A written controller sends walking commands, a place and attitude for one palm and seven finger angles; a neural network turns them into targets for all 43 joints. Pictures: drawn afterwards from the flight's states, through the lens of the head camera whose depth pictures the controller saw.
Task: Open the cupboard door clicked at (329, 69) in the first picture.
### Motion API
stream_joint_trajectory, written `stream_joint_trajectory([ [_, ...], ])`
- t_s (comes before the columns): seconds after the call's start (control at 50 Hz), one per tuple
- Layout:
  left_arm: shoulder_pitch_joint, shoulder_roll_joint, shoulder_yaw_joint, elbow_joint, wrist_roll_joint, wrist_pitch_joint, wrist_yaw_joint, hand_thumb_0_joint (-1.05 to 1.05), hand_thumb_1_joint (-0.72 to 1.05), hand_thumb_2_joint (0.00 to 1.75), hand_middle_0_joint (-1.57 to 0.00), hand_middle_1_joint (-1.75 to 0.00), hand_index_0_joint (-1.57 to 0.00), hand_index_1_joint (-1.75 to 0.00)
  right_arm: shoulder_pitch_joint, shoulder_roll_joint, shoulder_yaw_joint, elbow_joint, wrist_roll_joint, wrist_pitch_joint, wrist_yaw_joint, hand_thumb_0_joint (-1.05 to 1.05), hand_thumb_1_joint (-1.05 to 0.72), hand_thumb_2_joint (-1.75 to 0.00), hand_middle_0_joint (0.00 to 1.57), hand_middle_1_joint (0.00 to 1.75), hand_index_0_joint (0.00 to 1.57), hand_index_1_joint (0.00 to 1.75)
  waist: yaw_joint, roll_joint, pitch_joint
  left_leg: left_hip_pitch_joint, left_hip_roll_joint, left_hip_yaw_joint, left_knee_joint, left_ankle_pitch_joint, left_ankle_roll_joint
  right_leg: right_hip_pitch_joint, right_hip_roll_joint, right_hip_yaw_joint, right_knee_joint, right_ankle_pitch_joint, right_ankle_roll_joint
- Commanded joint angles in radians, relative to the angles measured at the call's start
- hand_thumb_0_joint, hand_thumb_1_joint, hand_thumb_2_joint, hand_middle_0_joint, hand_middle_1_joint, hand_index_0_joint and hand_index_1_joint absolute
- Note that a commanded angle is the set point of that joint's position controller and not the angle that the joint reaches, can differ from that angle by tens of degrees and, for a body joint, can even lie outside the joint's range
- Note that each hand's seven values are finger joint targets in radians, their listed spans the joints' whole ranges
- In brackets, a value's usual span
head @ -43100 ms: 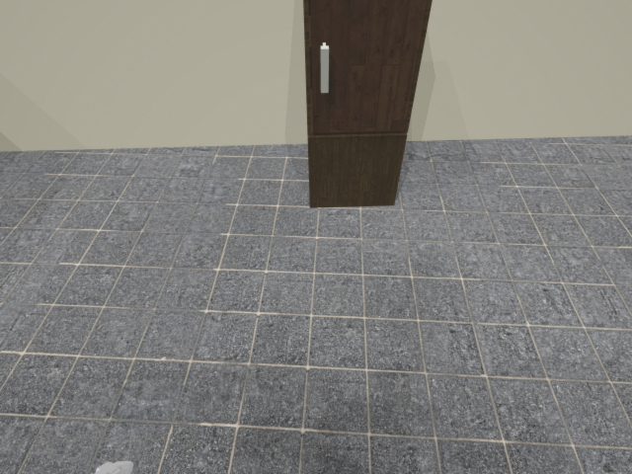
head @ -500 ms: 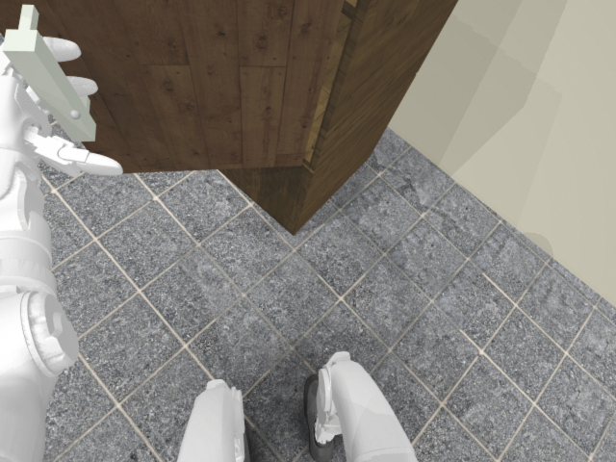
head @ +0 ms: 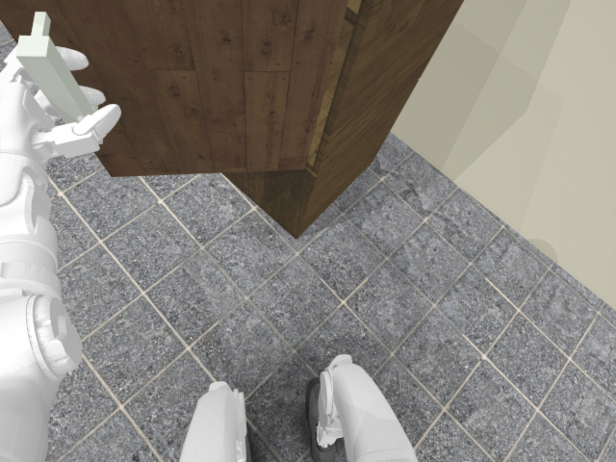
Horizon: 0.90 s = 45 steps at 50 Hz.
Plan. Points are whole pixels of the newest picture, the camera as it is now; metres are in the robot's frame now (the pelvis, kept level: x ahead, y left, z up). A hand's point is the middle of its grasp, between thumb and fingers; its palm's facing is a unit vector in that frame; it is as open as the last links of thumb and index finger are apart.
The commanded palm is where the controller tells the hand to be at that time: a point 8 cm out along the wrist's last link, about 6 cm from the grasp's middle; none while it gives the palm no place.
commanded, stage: close the thumb around the handle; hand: left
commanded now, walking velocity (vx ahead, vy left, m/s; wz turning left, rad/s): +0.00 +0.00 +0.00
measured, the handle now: (69, 83) +0.57 +0.25 +0.04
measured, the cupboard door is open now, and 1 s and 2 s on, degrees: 49 71 98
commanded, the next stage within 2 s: pull the door open along its arc in 0.24 s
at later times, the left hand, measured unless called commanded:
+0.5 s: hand (83, 121) +0.51 +0.22 +0.04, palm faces +0.02 -1.00 -0.02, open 6.2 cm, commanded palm +0.47 +0.26 +0.04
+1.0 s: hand (126, 210) +0.40 +0.17 +0.04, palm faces +0.33 -0.94 +0.06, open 6.5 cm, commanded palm +0.33 +0.22 +0.04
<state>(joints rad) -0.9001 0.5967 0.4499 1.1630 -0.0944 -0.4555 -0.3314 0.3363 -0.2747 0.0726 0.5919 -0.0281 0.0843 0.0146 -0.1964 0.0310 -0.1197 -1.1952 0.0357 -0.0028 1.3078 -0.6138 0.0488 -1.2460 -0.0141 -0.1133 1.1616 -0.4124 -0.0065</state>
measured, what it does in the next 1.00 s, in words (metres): stands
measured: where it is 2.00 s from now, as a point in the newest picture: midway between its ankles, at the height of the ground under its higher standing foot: (281, 458)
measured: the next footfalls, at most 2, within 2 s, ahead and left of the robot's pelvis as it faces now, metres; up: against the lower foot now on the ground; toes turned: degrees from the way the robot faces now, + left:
none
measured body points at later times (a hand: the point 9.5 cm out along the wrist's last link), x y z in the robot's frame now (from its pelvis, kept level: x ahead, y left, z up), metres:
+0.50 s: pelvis +0.00 +0.00 +0.00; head +0.17 +0.03 +0.41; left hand +0.51 +0.28 +0.04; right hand +0.02 -0.27 -0.11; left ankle -0.01 +0.08 -0.62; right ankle +0.06 -0.13 -0.62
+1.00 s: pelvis +0.03 +0.00 +0.02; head +0.15 +0.01 +0.46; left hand +0.38 +0.22 +0.04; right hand +0.17 -0.24 -0.09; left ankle -0.01 +0.08 -0.62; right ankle +0.06 -0.13 -0.62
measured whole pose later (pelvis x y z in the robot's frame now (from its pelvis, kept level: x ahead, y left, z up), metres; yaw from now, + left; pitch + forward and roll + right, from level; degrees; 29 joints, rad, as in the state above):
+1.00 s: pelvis +0.03 +0.00 +0.02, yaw +0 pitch +24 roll -2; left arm -0.21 0.08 0.19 0.44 -0.11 -0.49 0.20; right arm 0.23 -0.23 0.00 0.51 -0.04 0.04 0.07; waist -0.05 0.02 -0.17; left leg -0.99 0.02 0.05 1.18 -0.62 0.05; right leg -1.08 -0.02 -0.06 1.11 -0.44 0.00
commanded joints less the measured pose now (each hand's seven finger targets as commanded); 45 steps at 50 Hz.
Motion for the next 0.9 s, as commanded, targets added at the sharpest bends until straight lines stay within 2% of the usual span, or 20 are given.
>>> stream_joint_trajectory([
  [0.0,-0.427,0.263,0.025,-0.236,-0.017,-0.077,-0.004,0.00,0.84,0.88,-0.40,-1.34,-0.40,-1.34,0.193,-0.201,-0.078,-0.027,-0.002,-0.013,-0.019,0.00,-0.90,-0.90,0.20,0.30,0.20,0.30,-0.011,0.203,-0.566,0.368,-0.007,-0.094,-0.169,0.530,-0.044,0.316,0.048,0.059,-0.072,0.246,-0.020],
  [0.06,-0.369,0.257,0.033,-0.214,-0.023,-0.069,-0.009,0.00,0.90,0.90,-0.40,-1.35,-0.40,-1.35,0.191,-0.199,-0.079,-0.031,0.000,-0.011,-0.016,0.00,-0.90,-0.90,0.20,0.30,0.20,0.30,-0.002,0.182,-0.563,0.357,-0.009,-0.087,-0.167,0.545,-0.042,0.340,0.049,0.060,-0.076,0.266,-0.018],
  [0.08,-0.380,0.247,0.023,-0.215,-0.028,-0.069,-0.013,0.00,0.90,0.90,-0.40,-1.35,-0.40,-1.35,0.193,-0.199,-0.078,-0.031,0.001,-0.013,-0.017,0.00,-0.90,-0.90,0.20,0.30,0.20,0.30,-0.011,0.177,-0.567,0.357,-0.008,-0.090,-0.161,0.552,-0.039,0.331,0.050,0.060,-0.069,0.272,-0.020],
  [0.14,-0.385,0.298,0.057,-0.217,-0.021,-0.062,-0.013,0.00,0.90,0.90,-0.40,-1.35,-0.40,-1.35,0.191,-0.203,-0.077,-0.031,0.001,-0.010,-0.020,0.00,-0.90,-0.90,0.20,0.30,0.20,0.30,-0.002,0.169,-0.551,0.327,-0.008,-0.087,-0.165,0.523,-0.037,0.354,0.048,0.063,-0.072,0.267,-0.018],
  [0.16,-0.363,0.287,0.049,-0.198,-0.018,-0.056,-0.013,0.00,0.90,0.90,-0.40,-1.35,-0.40,-1.35,0.189,-0.200,-0.076,-0.036,0.002,-0.009,-0.019,0.00,-0.90,-0.90,0.20,0.30,0.20,0.30,0.000,0.163,-0.547,0.312,-0.011,-0.080,-0.164,0.505,-0.033,0.358,0.049,0.066,-0.075,0.260,-0.017],
  [0.24,-0.414,0.280,0.031,-0.199,-0.011,-0.052,-0.010,0.00,0.90,0.90,-0.40,-1.35,-0.40,-1.35,0.189,-0.201,-0.072,-0.032,0.001,-0.010,-0.022,0.00,-0.90,-0.90,0.20,0.30,0.20,0.30,-0.014,0.172,-0.512,0.307,-0.009,-0.087,-0.168,0.481,-0.034,0.326,0.048,0.061,-0.073,0.232,-0.017],
  [0.28,-0.415,0.266,0.033,-0.228,-0.016,-0.060,-0.008,0.00,0.90,0.90,-0.40,-1.35,-0.40,-1.35,0.196,-0.200,-0.078,-0.036,-0.001,-0.014,-0.021,0.00,-0.90,-0.90,0.20,0.30,0.20,0.30,-0.011,0.193,-0.569,0.355,-0.009,-0.092,-0.158,0.536,-0.036,0.318,0.049,0.061,-0.066,0.257,-0.020],
  [0.3,-0.395,0.301,0.055,-0.226,-0.010,-0.060,-0.007,0.00,0.90,0.90,-0.40,-1.35,-0.40,-1.35,0.198,-0.204,-0.078,-0.034,-0.001,-0.011,-0.021,0.00,-0.90,-0.90,0.20,0.30,0.20,0.30,0.004,0.196,-0.596,0.363,-0.007,-0.094,-0.158,0.553,-0.043,0.330,0.047,0.060,-0.061,0.262,-0.019],
  [0.32,-0.404,0.259,0.020,-0.212,-0.011,-0.054,-0.008,0.00,0.90,0.90,-0.40,-1.35,-0.40,-1.35,0.194,-0.198,-0.076,-0.032,0.000,-0.011,-0.019,0.00,-0.90,-0.90,0.20,0.30,0.20,0.30,-0.013,0.194,-0.571,0.357,-0.007,-0.093,-0.158,0.546,-0.042,0.316,0.048,0.058,-0.065,0.259,-0.017],
  [0.34,-0.366,0.292,0.052,-0.199,-0.010,-0.051,-0.009,0.00,0.90,0.90,-0.40,-1.35,-0.40,-1.35,0.196,-0.201,-0.077,-0.032,0.001,-0.010,-0.019,0.00,-0.90,-0.90,0.20,0.30,0.20,0.30,0.003,0.171,-0.548,0.342,-0.006,-0.090,-0.165,0.532,-0.042,0.335,0.049,0.058,-0.071,0.255,-0.017],
  [0.38,-0.316,0.278,0.051,-0.208,-0.021,-0.050,-0.017,0.00,0.90,0.90,-0.40,-1.35,-0.40,-1.35,0.190,-0.198,-0.075,-0.049,0.004,-0.011,-0.017,0.00,-0.90,-0.90,0.20,0.30,0.20,0.30,0.014,0.150,-0.568,0.313,-0.013,-0.078,-0.167,0.510,-0.030,0.378,0.050,0.068,-0.072,0.270,-0.019],
  [0.42,-0.259,0.268,0.049,-0.230,-0.027,-0.048,-0.023,0.00,0.90,0.90,-0.40,-1.35,-0.40,-1.35,0.181,-0.194,-0.077,-0.056,0.009,-0.010,-0.013,0.00,-0.90,-0.90,0.20,0.30,0.20,0.30,0.032,0.173,-0.570,0.324,-0.012,-0.072,-0.178,0.519,-0.034,0.391,0.048,0.067,-0.076,0.277,-0.018],
  [0.5,-0.126,0.239,0.050,-0.284,-0.053,-0.039,-0.033,0.00,0.90,0.90,-0.40,-1.35,-0.40,-1.35,0.168,-0.189,-0.082,-0.077,0.018,-0.010,-0.008,0.00,-0.90,-0.90,0.20,0.30,0.20,0.30,0.058,0.129,-0.574,0.313,-0.013,-0.059,-0.194,0.530,-0.030,0.449,0.048,0.071,-0.084,0.314,-0.017],
  [0.56,-0.006,0.199,0.039,-0.352,-0.073,-0.030,-0.037,0.00,0.90,0.90,-0.40,-1.35,-0.40,-1.35,0.152,-0.183,-0.090,-0.097,0.027,-0.011,-0.003,0.00,-0.90,-0.90,0.20,0.30,0.20,0.30,0.081,0.115,-0.559,0.323,-0.015,-0.047,-0.218,0.545,-0.031,0.488,0.049,0.070,-0.099,0.334,-0.017],
  [0.68,0.305,0.044,-0.026,-0.548,-0.128,-0.029,-0.019,0.00,0.90,0.90,-0.40,-1.35,-0.40,-1.35,0.114,-0.164,-0.109,-0.144,0.041,-0.027,0.013,0.00,-0.90,-0.90,0.20,0.30,0.20,0.30,0.130,0.105,-0.543,0.399,-0.011,-0.037,-0.255,0.685,-0.047,0.517,0.048,0.057,-0.113,0.381,-0.019],
  [0.74,0.437,-0.013,-0.051,-0.628,-0.141,-0.036,0.004,0.00,0.90,0.90,-0.40,-1.35,-0.40,-1.35,0.082,-0.154,-0.116,-0.157,0.045,-0.038,0.018,0.00,-0.90,-0.90,0.20,0.30,0.20,0.30,0.144,0.068,-0.486,0.376,-0.012,-0.026,-0.275,0.664,-0.050,0.540,0.045,0.054,-0.116,0.384,-0.016],
  [0.76,0.434,-0.044,0.070,-0.709,-0.205,-0.045,0.146,0.00,0.90,0.90,-0.40,-1.35,-0.40,-1.35,0.047,-0.133,-0.118,-0.178,0.038,-0.048,0.016,0.00,-0.90,-0.90,0.20,0.30,0.20,0.30,0.203,0.057,-0.467,0.342,-0.016,-0.026,-0.289,0.642,-0.061,0.540,0.039,0.042,-0.112,0.362,-0.017],
  [0.8,0.526,-0.154,0.001,-0.725,-0.179,-0.051,0.285,0.00,0.90,0.90,-0.40,-1.35,-0.40,-1.35,0.030,-0.124,-0.119,-0.168,0.029,-0.062,0.028,0.00,-0.90,-0.90,0.20,0.30,0.20,0.30,0.187,0.045,-0.427,0.343,-0.012,-0.026,-0.295,0.634,-0.080,0.516,0.040,0.034,-0.105,0.343,-0.018],
  [0.84,0.599,-0.239,-0.043,-0.781,-0.144,-0.068,0.395,0.00,0.90,0.90,-0.40,-1.35,-0.40,-1.35,0.025,-0.110,-0.122,-0.165,0.017,-0.070,0.039,0.00,-0.90,-0.90,0.20,0.30,0.20,0.30,0.197,0.031,-0.449,0.338,-0.015,-0.015,-0.292,0.657,-0.084,0.557,0.034,0.040,-0.092,0.380,-0.024],
  [0.88,0.610,-0.284,-0.079,-0.846,-0.099,-0.087,0.502,0.00,0.90,0.90,-0.40,-1.35,-0.40,-1.35,0.012,-0.099,-0.125,-0.166,0.002,-0.073,0.042,0.00,-0.90,-0.90,0.20,0.30,0.20,0.30,0.199,0.005,-0.448,0.339,-0.016,-0.012,-0.283,0.663,-0.082,0.575,0.032,0.045,-0.088,0.408,-0.029],
])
